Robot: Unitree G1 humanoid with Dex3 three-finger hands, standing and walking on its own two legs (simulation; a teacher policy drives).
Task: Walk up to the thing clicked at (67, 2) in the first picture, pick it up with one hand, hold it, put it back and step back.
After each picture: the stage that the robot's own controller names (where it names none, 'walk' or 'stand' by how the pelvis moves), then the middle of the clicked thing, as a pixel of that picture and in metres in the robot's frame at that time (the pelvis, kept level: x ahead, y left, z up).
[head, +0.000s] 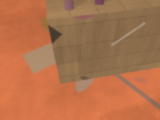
stand; out of the picture +1.01 +0.11 +0.00
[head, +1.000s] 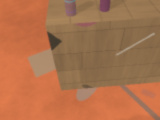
walk; (70, 5) +0.92 +0.13 +0.02
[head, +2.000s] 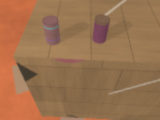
walk; (51, 31) +0.59 +0.19 +0.03
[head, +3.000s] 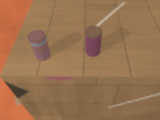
stand; (40, 46) +0.51 +0.21 +0.03
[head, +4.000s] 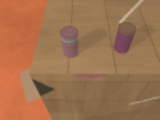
stand; (70, 42) +0.51 +0.07 +0.03
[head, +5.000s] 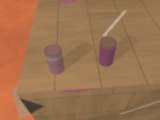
stand; (55, 60) +0.47 +0.13 +0.00
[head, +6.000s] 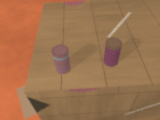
stand; (61, 59) +0.49 +0.11 +0.00
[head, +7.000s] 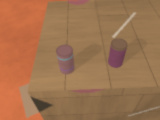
stand; (65, 60) +0.48 +0.10 +0.00
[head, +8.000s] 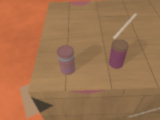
stand; (66, 60) +0.48 +0.09 +0.00
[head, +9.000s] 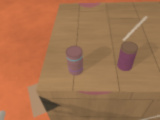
rise first; (75, 61) +0.48 +0.07 +0.00
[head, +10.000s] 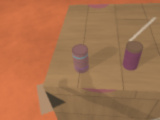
go down; (80, 59) +0.50 +0.07 +0.00
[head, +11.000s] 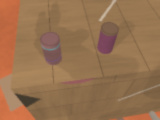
go down; (51, 49) +0.49 +0.07 +0.02
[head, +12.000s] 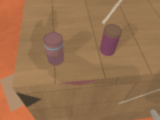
go down; (54, 49) +0.49 +0.07 +0.03
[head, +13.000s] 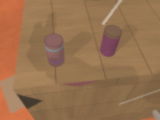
go down; (55, 50) +0.48 +0.07 +0.03
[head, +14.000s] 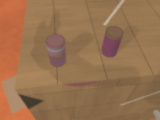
go down; (56, 51) +0.48 +0.07 +0.03
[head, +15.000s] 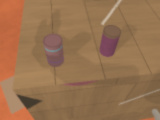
go down; (54, 51) +0.49 +0.07 +0.03
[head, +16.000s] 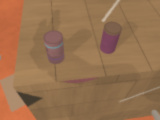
go down; (54, 48) +0.49 +0.07 +0.03
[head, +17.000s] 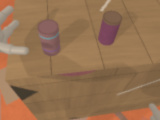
go down; (50, 38) +0.50 +0.07 +0.05
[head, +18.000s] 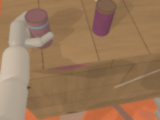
lift; (39, 29) +0.51 +0.08 +0.08
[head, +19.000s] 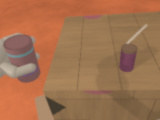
lift; (23, 59) +0.30 +0.18 +0.23
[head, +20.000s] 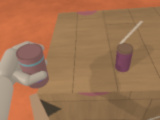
hold; (34, 66) +0.32 +0.16 +0.18
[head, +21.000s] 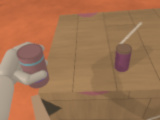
hold; (34, 66) +0.32 +0.16 +0.18
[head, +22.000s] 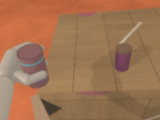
hold; (34, 66) +0.32 +0.16 +0.18
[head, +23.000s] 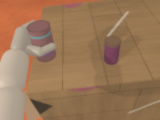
crouch; (42, 42) +0.42 +0.12 +0.18
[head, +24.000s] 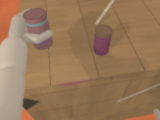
lower; (39, 29) +0.49 +0.09 +0.14
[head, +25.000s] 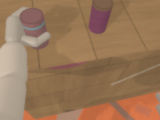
lower; (35, 30) +0.50 +0.08 +0.08
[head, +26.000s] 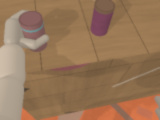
lower; (34, 32) +0.50 +0.09 +0.08
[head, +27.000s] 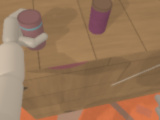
lower; (33, 31) +0.50 +0.09 +0.08
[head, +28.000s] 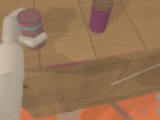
rest; (32, 30) +0.50 +0.09 +0.08
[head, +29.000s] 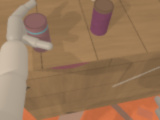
withdraw; (38, 34) +0.50 +0.08 +0.07
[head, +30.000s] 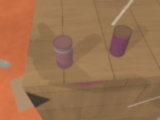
sink last; (63, 52) +0.47 +0.07 +0.04
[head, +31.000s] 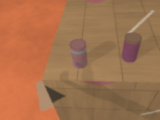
stand; (79, 54) +0.50 +0.07 +0.02
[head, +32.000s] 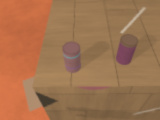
stand; (72, 57) +0.47 +0.07 +0.01
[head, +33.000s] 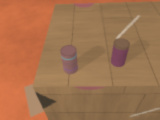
stand; (69, 60) +0.49 +0.09 +0.00
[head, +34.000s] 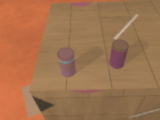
stand; (67, 62) +0.47 +0.09 +0.00
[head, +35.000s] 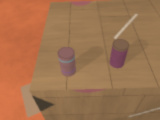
stand; (67, 62) +0.47 +0.09 +0.00
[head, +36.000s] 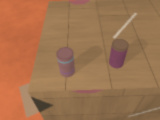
stand; (66, 62) +0.46 +0.09 +0.00
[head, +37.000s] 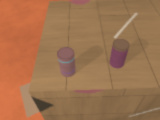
stand; (67, 62) +0.46 +0.09 +0.00
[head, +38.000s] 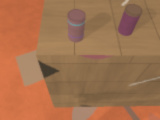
walk; (76, 26) +0.56 +0.04 +0.02
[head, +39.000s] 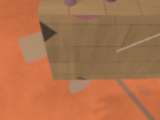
walk; out of the picture +0.80 +0.10 +0.02
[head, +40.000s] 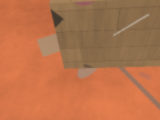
stand; out of the picture +1.11 +0.14 +0.02
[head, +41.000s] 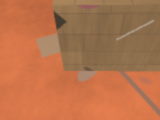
stand; out of the picture +1.07 +0.08 +0.01
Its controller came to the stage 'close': yes
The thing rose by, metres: 0.21
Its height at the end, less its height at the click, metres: +0.00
